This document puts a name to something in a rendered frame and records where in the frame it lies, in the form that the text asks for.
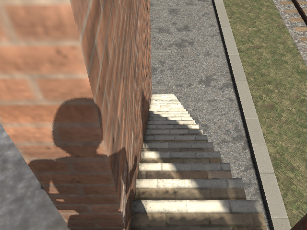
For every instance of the stairs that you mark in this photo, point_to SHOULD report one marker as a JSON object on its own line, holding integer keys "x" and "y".
{"x": 182, "y": 182}

